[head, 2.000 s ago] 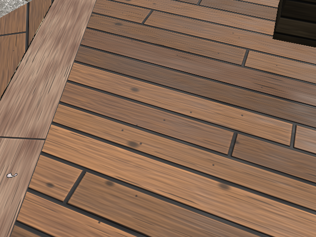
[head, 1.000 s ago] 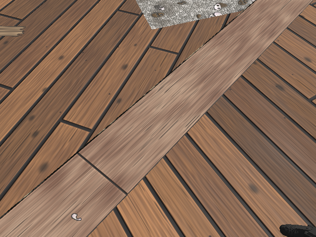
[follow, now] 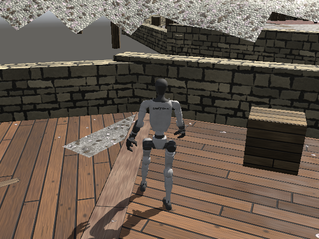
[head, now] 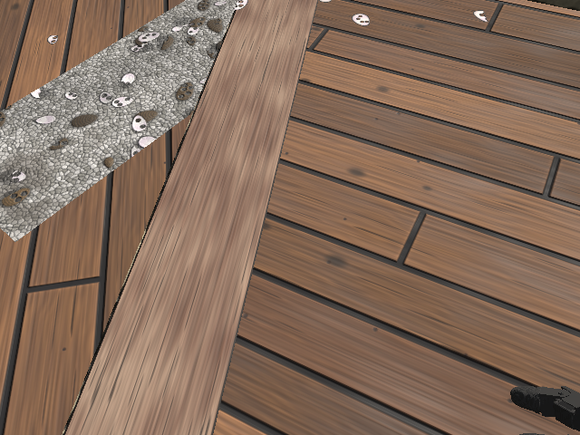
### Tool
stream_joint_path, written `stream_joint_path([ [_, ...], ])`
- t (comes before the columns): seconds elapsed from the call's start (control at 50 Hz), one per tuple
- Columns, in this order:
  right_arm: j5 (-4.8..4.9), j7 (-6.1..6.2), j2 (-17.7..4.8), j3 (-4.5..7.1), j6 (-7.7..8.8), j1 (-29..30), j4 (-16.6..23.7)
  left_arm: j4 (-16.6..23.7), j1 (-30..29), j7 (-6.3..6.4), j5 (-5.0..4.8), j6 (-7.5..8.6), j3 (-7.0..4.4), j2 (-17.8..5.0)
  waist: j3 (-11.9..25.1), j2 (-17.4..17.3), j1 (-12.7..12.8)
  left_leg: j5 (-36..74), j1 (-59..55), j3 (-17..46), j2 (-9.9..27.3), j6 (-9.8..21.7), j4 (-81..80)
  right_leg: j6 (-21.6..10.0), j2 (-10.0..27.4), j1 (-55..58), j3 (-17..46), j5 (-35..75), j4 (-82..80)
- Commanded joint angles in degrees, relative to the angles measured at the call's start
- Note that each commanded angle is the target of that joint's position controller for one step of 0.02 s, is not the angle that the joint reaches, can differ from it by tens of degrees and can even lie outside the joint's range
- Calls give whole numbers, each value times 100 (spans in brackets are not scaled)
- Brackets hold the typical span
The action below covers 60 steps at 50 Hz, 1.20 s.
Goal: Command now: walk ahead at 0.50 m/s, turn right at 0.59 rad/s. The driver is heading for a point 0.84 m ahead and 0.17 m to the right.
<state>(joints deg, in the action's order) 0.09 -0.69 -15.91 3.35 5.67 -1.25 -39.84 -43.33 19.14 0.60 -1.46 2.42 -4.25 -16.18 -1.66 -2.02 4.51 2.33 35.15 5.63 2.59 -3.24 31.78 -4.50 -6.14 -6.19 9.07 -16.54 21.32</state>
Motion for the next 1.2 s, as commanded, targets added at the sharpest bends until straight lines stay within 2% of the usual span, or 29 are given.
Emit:
stream_joint_path([
  [0.02, 45, -77, -594, 153, 176, 547, 516, 252, 199, 65, -14, -4, -251, -910, 132, 782, -40, -109, -639, -107, -265, 108, -409, -699, 1386, -135, 1267, 1190, -152],
  [0.08, 28, -48, -841, 294, 265, -356, 302, 354, -21, 66, 15, -39, -227, -801, 451, 966, -569, -477, -1874, -247, -292, 450, -777, -446, 1210, -111, 1408, 1842, 680],
  [0.1, -81, -6, -1078, 375, 292, -1113, 212, 461, -98, 34, 68, -18, -117, -517, 1144, 690, -939, -582, -3243, 267, 340, 781, -596, -246, 903, -610, 1083, 1650, 1900],
  [0.12, -182, 32, -1554, 485, 255, -1858, 120, 591, 526, 47, 53, 22, -3, -127, 2040, -591, -852, -1192, -5329, 2295, 1651, 1516, -706, 170, 109, -2288, 330, -282, 3852],
  [0.14, -51, -29, -1423, 468, 187, -2044, -50, 648, 848, 47, -88, 61, 18, -364, 2192, -1753, -745, -2675, -5748, 4190, 2290, 1976, -1296, 299, 202, -3619, 139, -1840, 4997],
  [0.16, 13, -12, -876, 327, 150, -1713, 70, 555, 447, 48, -116, 38, -110, -898, 1345, -890, -881, -3362, -5065, 3539, 2041, 1720, -1480, 353, 563, -3980, 225, -1348, 5437],
  [0.18, -9, 18, -666, 254, 88, -1430, 107, 642, -66, 42, -44, 2, -148, -1007, 765, -428, -905, -2927, -4305, 2567, 1767, 1465, -1523, 378, 763, -3935, -23, -873, 5421],
  [0.24, -88, 43, -453, 151, 65, -1024, 4, 768, -315, -31, -3, -65, -160, -713, 118, -407, -576, -1488, -2913, 1058, 1194, 1266, -1958, 383, 1181, -3350, -165, -224, 4769],
  [0.34, -49, 56, -761, 257, 131, -1124, -234, 981, -612, -73, 16, -141, -73, -400, 53, -216, -550, -365, -2909, 35, 1278, 1477, -2326, 532, 1333, -3619, -304, 511, 3898],
  [0.44, -7, 94, -955, 281, 27, -1281, -411, 1145, -1391, -242, 17, -47, 10, -255, -118, -101, -840, 164, -3155, -981, 1088, 1232, -2299, 450, 1206, -3304, -747, 1810, 2311],
  [0.52, 99, 93, -1158, 333, -104, -1570, -582, 1398, -1893, -374, -7, -44, 14, -283, -300, -127, -943, 706, -3765, -1290, 1304, 1104, -2072, 230, 1060, -3226, -1062, 1458, 1625],
  [0.58, 184, 144, -1422, 410, -218, -1524, -581, 1398, -1396, -391, 41, -95, -159, -611, 148, -397, -486, 3428, -4079, -1612, 1320, 933, -851, -137, 528, -2213, -1503, 565, 1459],
  [0.6, 209, 167, -1433, 406, -260, -1449, -561, 1212, -623, -361, 31, -119, -301, -838, 553, -339, -18, 3838, -3846, -1768, 1195, 813, 171, -333, 282, -1180, -1599, 716, 1163],
  [0.62, 156, 196, -1269, 333, -250, -1466, -512, 941, 405, -267, 15, -168, -493, -1189, 1058, -89, 483, 2986, -2791, -1836, 996, 594, 1641, -582, 322, 526, -1212, 1000, 956],
  [0.64, -133, 138, -492, 78, -157, -1884, -191, 889, 553, -170, -40, -170, -608, -1877, 1486, 1481, 17, -2014, -168, -1730, 129, 240, 3796, -1442, 1851, 2607, 1583, 663, 837],
  [0.66, -38, 62, -612, 16, 67, -1632, -53, 1117, 622, -209, -12, -60, -502, -1711, 2533, 1371, 136, -3729, 758, -304, -470, 203, 4872, -2112, 2580, 3193, 3993, -221, -157],
  [0.68, 210, -9, -1017, 129, 184, -1080, 60, 1024, 487, -244, 51, 21, -356, -1253, 1895, 857, 303, -3197, 1272, -12, -102, 304, 4892, -1726, 2445, 2810, 3171, -53, -363],
  [0.7, 235, -19, -939, 79, 242, -962, 85, 970, 242, -241, 46, 68, -289, -1054, 1249, 625, 106, -2703, 1187, -107, 144, 392, 4417, -1501, 2216, 1969, 2358, 345, -364],
  [0.72, 106, 21, -895, 77, 243, -961, 0, 990, -169, -231, 55, 82, -221, -870, 836, 279, -160, -2371, 857, -154, 371, 361, 3911, -1302, 1994, 1115, 1754, 954, -389],
  [0.74, 25, 34, -951, 115, 185, -1048, -66, 1047, -459, -214, 116, 99, -146, -684, 656, 381, -361, -2148, 427, -142, 526, 323, 3571, -1218, 1828, 494, 1334, 1589, -503],
  [0.82, -47, 30, -676, 56, -46, -1167, -146, 893, -508, -137, 135, 191, -139, -789, 428, 445, -558, -1620, -34, -312, 552, 51, 2803, -1256, 1655, -477, 614, 2422, -937],
  [0.92, -17, -24, -434, -60, -31, -216, 47, 610, -202, -45, 101, 186, -140, -884, 73, 520, -185, 237, -153, -420, 341, -13, 830, -884, 1337, -578, -56, 1806, -1076],
  [1.0, 64, -126, -500, -58, 23, 305, 210, 326, 190, -60, 48, 165, -161, -960, -149, 566, 31, 411, -143, -398, 174, 150, 88, -823, 1632, -94, 137, 1393, -938],
  [1.08, 43, -205, -667, 9, 71, 99, 235, 152, 254, -22, 46, 67, -199, -1018, -97, 741, -174, -454, -336, -447, 39, 501, -278, -620, 1946, 649, 338, 2201, -407],
  [1.12, 5, -152, -970, 182, 90, -1001, -70, 166, 137, -6, 80, 14, -146, -919, 625, 644, -755, -430, -1970, -699, -183, 800, -417, -360, 1499, 488, -25, 3650, 945],
  [1.14, -101, -119, -1342, 265, 98, -1874, -180, 300, 185, 27, 196, -2, -26, -665, 1490, 106, -1070, 344, -3542, 279, 731, 1165, -188, -89, 1083, -382, -316, 2618, 2597],
  [1.16, -149, -145, -1735, 365, 46, -2166, -328, 311, 1059, 10, 121, 89, 110, -140, 2196, -1584, -697, 38, -5423, 2851, 1986, 2173, -677, 426, 43, -2575, -565, -1052, 4729],
  [1.18, 8, -170, -1170, 222, 35, -2222, -297, 194, 853, 6, 86, 144, 36, -632, 2208, -1103, -945, -140, -5446, 3406, 1982, 2121, -1117, 460, 139, -3123, 143, -1869, 5347],
  [1.2, 0, -148, -951, 146, 25, -1807, -232, 306, 290, 3, -12, 149, -52, -905, 1453, -634, -955, 421, -4793, 2425, 1843, 1907, -1055, 465, 379, -3379, 85, -1564, 5528],
])
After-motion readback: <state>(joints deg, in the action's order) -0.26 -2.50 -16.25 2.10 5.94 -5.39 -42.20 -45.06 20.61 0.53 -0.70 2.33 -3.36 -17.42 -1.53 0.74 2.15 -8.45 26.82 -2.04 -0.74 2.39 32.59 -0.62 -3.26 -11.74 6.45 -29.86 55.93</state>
